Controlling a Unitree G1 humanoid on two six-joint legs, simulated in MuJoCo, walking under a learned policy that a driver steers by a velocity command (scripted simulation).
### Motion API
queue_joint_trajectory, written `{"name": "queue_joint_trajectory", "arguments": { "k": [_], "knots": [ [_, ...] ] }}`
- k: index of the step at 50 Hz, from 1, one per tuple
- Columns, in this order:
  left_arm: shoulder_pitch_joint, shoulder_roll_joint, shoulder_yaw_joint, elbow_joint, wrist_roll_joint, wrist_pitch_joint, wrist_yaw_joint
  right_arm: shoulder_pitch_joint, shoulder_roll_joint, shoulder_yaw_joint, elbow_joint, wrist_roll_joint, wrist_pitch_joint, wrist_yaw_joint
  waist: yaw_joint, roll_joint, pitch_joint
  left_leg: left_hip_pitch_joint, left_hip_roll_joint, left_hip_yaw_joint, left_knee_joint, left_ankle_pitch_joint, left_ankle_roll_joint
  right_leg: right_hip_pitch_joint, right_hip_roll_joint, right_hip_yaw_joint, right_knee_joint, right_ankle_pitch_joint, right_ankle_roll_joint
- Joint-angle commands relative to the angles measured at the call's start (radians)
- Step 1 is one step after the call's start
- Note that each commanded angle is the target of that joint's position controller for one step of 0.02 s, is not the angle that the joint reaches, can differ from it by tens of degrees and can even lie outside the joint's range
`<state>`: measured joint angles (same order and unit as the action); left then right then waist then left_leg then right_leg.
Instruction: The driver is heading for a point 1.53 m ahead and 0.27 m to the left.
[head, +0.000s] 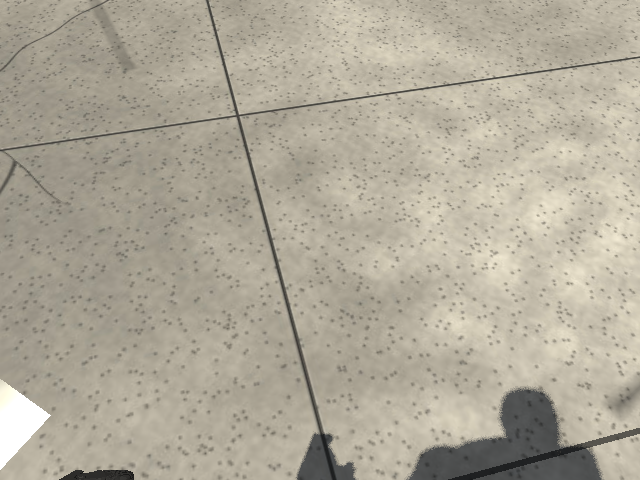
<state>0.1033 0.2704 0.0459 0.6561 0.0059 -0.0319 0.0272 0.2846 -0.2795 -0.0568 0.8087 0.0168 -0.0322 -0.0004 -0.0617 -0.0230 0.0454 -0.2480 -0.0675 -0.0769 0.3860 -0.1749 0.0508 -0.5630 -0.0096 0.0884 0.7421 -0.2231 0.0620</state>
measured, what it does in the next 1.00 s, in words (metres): steps on the spot, turning left: right foot, then left foot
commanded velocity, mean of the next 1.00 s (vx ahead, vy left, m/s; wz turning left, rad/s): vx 0.04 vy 0.00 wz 0.33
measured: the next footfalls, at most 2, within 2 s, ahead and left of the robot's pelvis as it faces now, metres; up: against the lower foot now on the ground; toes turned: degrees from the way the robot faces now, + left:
right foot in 0.12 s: +0.16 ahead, -0.13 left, +0.00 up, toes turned +9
left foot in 0.52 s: +0.06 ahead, +0.12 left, +0.00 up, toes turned +20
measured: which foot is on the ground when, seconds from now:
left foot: down 0.00-0.12, up 0.14-0.50, down 0.52-1.00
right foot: up 0.00-0.10, down 0.12-0.52, up 0.54-0.90, down 0.92-1.00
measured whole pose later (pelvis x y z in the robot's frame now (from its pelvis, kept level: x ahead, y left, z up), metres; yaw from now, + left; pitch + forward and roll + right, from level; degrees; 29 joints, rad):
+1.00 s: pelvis +0.05 +0.02 -0.01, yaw +20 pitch +0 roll +0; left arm 0.20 0.27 0.06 0.80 -0.01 0.02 0.02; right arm 0.12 -0.23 -0.02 0.75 -0.02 0.00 -0.01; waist 0.01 0.00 0.03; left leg -0.25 -0.05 0.02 0.51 -0.26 0.04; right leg -0.23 -0.04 0.04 0.52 -0.29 0.04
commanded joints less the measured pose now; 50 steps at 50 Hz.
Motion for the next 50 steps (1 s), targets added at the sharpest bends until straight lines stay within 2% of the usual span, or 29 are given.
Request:
{"name": "queue_joint_trajectory", "arguments": {
  "k": [1, 3, 5, 6, 7, 8, 9, 10, 11, 14, 17, 22, 25, 26, 27, 28, 29, 30, 31, 32, 35, 39, 42, 44, 45, 46, 47, 48, 50],
  "knots": [
    [0.012, 0.079, 0.028, -0.058, -0.006, 0.002, 0.002, -0.038, -0.185, -0.051, -0.074, 0.011, 0.011, -0.018, 0.041, 0.143, -0.143, 0.033, 0.223, -0.203, -0.026, 0.434, 0.152, 0.141, 0.043, -0.014, -0.081, 0.048, 0.006],
    [-0.002, 0.092, 0.035, -0.066, -0.009, -0.008, -0.005, -0.046, -0.181, -0.053, -0.084, 0.012, 0.026, -0.025, 0.046, 0.157, -0.132, 0.05, 0.218, -0.268, 0.006, 0.33, 0.139, 0.167, 0.051, 0.0, -0.168, 0.031, -0.005],
    [0.05, 0.1, 0.044, -0.051, -0.007, -0.025, -0.01, -0.094, -0.164, -0.05, -0.108, 0.016, 0.036, -0.032, 0.092, 0.156, -0.128, 0.031, 0.172, -0.298, 0.076, 0.234, 0.093, 0.286, 0.039, -0.01, -0.361, 0.168, -0.035],
    [0.079, 0.142, 0.055, -0.052, 0.007, -0.03, -0.004, -0.078, -0.122, -0.037, -0.122, 0.006, 0.036, -0.033, 0.086, 0.105, -0.167, -0.037, 0.13, -0.276, 0.165, 0.102, 0.047, 0.418, -0.078, 0.054, -0.381, 0.291, -0.081],
    [0.095, 0.202, 0.066, -0.068, 0.022, -0.022, 0.009, -0.012, -0.055, -0.019, -0.129, -0.02, 0.032, -0.029, 0.048, -0.118, -0.218, -0.189, 0.019, -0.146, 0.397, -0.315, -0.011, 0.576, -0.303, 0.233, -0.336, 0.646, -0.179],
    [0.123, 0.201, 0.069, -0.05, 0.041, -0.008, 0.002, 0.041, -0.096, -0.027, -0.143, -0.008, 0.029, -0.029, 0.038, -0.278, -0.246, -0.346, -0.03, -0.041, 0.584, -0.551, -0.056, 0.598, -0.444, 0.439, -0.366, 0.687, -0.336],
    [0.105, 0.155, 0.059, -0.062, 0.025, -0.007, -0.002, 0.058, -0.17, -0.049, -0.118, -0.008, 0.033, -0.03, 0.045, -0.175, -0.217, -0.37, 0.025, -0.057, 0.736, -0.497, -0.09, 0.571, -0.412, 0.407, -0.379, 0.603, -0.35],
    [0.07, 0.115, 0.048, -0.064, 0.018, -0.006, -0.003, 0.03, -0.196, -0.063, -0.109, 0.0, 0.046, -0.031, 0.045, -0.113, -0.181, -0.393, 0.043, -0.05, 0.801, -0.427, -0.112, 0.537, -0.346, 0.291, -0.37, 0.536, -0.311],
    [0.028, 0.103, 0.043, -0.071, 0.014, -0.002, -0.004, 0.026, -0.185, -0.067, -0.099, 0.004, 0.066, -0.036, 0.034, -0.083, -0.159, -0.386, 0.06, -0.042, 0.821, -0.377, -0.132, 0.493, -0.295, 0.208, -0.377, 0.47, -0.279],
    [-0.006, 0.123, 0.048, -0.058, 0.018, 0.01, 0.003, -0.012, -0.124, -0.054, -0.132, 0.007, 0.089, -0.033, 0.035, -0.121, -0.111, -0.332, 0.074, 0.022, 0.774, -0.265, -0.161, 0.384, -0.234, 0.067, -0.421, 0.424, -0.276],
    [0.01, 0.14, 0.058, -0.043, 0.016, 0.02, 0.014, -0.072, -0.096, -0.041, -0.175, 0.003, 0.088, -0.022, 0.062, -0.141, -0.139, -0.296, 0.1, 0.047, 0.628, -0.23, -0.161, 0.421, -0.257, 0.017, -0.425, 0.419, -0.294],
    [0.009, 0.187, 0.076, -0.025, -0.003, 0.029, 0.006, -0.101, -0.114, -0.043, -0.214, 0.001, 0.09, 0.006, 0.076, -0.159, -0.16, -0.149, 0.105, 0.105, 0.4, -0.19, -0.111, 0.418, -0.301, -0.028, -0.407, 0.367, -0.285],
    [-0.002, 0.189, 0.077, -0.008, -0.031, 0.03, 0.003, -0.039, -0.114, -0.052, -0.201, -0.003, 0.093, 0.019, 0.032, -0.138, -0.15, 0.004, 0.069, 0.144, 0.145, -0.046, -0.042, 0.368, -0.282, -0.069, -0.315, 0.264, -0.214],
    [0.048, 0.155, 0.068, 0.019, -0.032, 0.031, -0.001, -0.008, -0.134, -0.06, -0.191, -0.01, 0.091, 0.013, 0.027, -0.076, -0.142, 0.112, 0.063, 0.106, 0.042, 0.056, -0.008, 0.289, -0.24, -0.117, -0.23, 0.166, -0.148],
    [0.081, 0.087, 0.047, 0.014, 0.007, 0.031, -0.01, 0.005, -0.228, -0.08, -0.205, -0.014, 0.087, -0.004, 0.061, 0.191, -0.141, 0.25, 0.279, -0.191, -0.031, 0.344, 0.067, 0.084, -0.13, -0.23, 0.026, -0.136, -0.039],
    [0.019, 0.092, 0.045, -0.036, 0.021, 0.03, -0.002, -0.023, -0.289, -0.084, -0.234, -0.042, 0.074, -0.003, 0.038, 0.346, -0.126, 0.194, 0.485, -0.403, -0.041, 0.506, 0.268, -0.096, -0.014, -0.175, 0.237, -0.451, 0.009],
    [-0.037, 0.143, 0.06, -0.034, 0.007, 0.033, 0.007, -0.007, -0.234, -0.07, -0.23, -0.059, 0.053, 0.002, -0.013, 0.233, -0.154, 0.146, 0.453, -0.363, -0.058, 0.428, 0.294, -0.083, -0.036, -0.071, 0.365, -0.441, 0.003],
    [-0.027, 0.15, 0.066, -0.023, -0.008, 0.039, 0.009, -0.047, -0.203, -0.056, -0.219, -0.055, 0.037, 0.003, 0.019, 0.2, -0.129, 0.123, 0.388, -0.276, -0.054, 0.367, 0.241, -0.077, -0.046, -0.047, 0.397, -0.366, -0.011],
    [0.008, 0.143, 0.069, 0.009, -0.007, 0.047, 0.016, -0.103, -0.18, -0.05, -0.219, -0.039, 0.031, 0.001, 0.048, 0.158, -0.123, 0.122, 0.334, -0.218, -0.048, 0.301, 0.186, -0.073, -0.053, -0.04, 0.385, -0.292, -0.011],
    [0.027, 0.15, 0.072, 0.025, 0.001, 0.054, 0.02, -0.141, -0.15, -0.037, -0.22, -0.023, 0.029, -0.003, 0.061, 0.165, -0.117, 0.113, 0.314, -0.184, -0.044, 0.332, 0.164, -0.059, -0.056, -0.039, 0.38, -0.235, -0.002],
    [0.069, 0.121, 0.065, 0.048, -0.008, 0.055, 0.014, -0.157, -0.103, -0.014, -0.21, -0.03, 0.026, -0.014, 0.083, 0.157, -0.143, 0.099, 0.273, -0.118, -0.044, 0.4, 0.163, 0.038, -0.042, -0.047, 0.353, -0.134, 0.019],
    [0.024, 0.084, 0.043, 0.045, -0.007, 0.055, 0.008, -0.146, -0.113, -0.016, -0.184, -0.03, 0.03, -0.018, 0.05, 0.159, -0.12, 0.12, 0.27, -0.133, -0.046, 0.285, 0.166, 0.122, -0.054, -0.046, 0.089, -0.134, 0.024],
    [0.026, 0.1, 0.042, 0.053, -0.012, 0.053, 0.005, -0.143, -0.123, -0.017, -0.16, -0.031, 0.034, -0.01, 0.034, 0.163, -0.092, 0.086, 0.28, -0.176, -0.051, 0.202, 0.184, 0.202, -0.044, -0.061, -0.038, -0.174, 0.018],
    [0.071, 0.082, 0.034, 0.081, -0.013, 0.049, -0.001, -0.166, -0.081, 0.0, -0.139, -0.031, 0.031, -0.007, 0.06, 0.143, -0.094, 0.068, 0.269, -0.161, -0.041, 0.159, 0.164, 0.293, -0.046, -0.069, -0.187, -0.088, 0.007],
    [0.093, 0.076, 0.03, 0.093, -0.008, 0.044, -0.004, -0.17, -0.078, 0.002, -0.126, -0.026, 0.03, -0.006, 0.081, 0.126, -0.086, 0.046, 0.25, -0.14, -0.031, 0.133, 0.135, 0.361, -0.039, -0.079, -0.314, 0.044, -0.007],
    [0.086, 0.105, 0.032, 0.091, 0.002, 0.041, -0.006, -0.141, -0.085, -0.001, -0.111, -0.026, 0.023, -0.006, 0.075, 0.097, -0.087, 0.031, 0.225, -0.124, -0.022, 0.099, 0.095, 0.409, -0.053, -0.052, -0.346, 0.162, -0.022],
    [0.073, 0.167, 0.042, 0.074, 0.006, 0.039, -0.003, -0.117, -0.098, -0.006, -0.11, -0.04, 0.017, -0.008, 0.045, 0.034, -0.098, 0.022, 0.177, -0.09, 0.018, 0.03, 0.052, 0.428, -0.106, 0.005, -0.306, 0.336, -0.045],
    [0.055, 0.216, 0.057, 0.078, -0.011, 0.04, -0.003, -0.095, -0.119, -0.017, -0.112, -0.045, 0.014, -0.009, 0.008, -0.061, -0.099, 0.024, 0.115, -0.026, 0.029, -0.02, 0.023, 0.388, -0.108, 0.016, -0.256, 0.33, -0.085],
    [0.031, 0.168, 0.052, 0.069, -0.02, 0.037, -0.009, -0.164, -0.123, -0.026, -0.121, -0.041, 0.023, -0.027, 0.039, -0.084, -0.077, 0.086, 0.078, 0.058, 0.097, -0.032, -0.006, 0.258, -0.103, 0.069, -0.299, 0.185, -0.117]
  ]
}}
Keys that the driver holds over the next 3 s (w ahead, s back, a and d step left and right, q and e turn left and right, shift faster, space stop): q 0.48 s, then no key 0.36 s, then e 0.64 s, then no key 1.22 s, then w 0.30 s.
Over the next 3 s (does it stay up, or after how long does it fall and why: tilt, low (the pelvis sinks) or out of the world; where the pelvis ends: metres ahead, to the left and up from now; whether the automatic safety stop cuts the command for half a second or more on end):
stays up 0.11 -0.04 -0.01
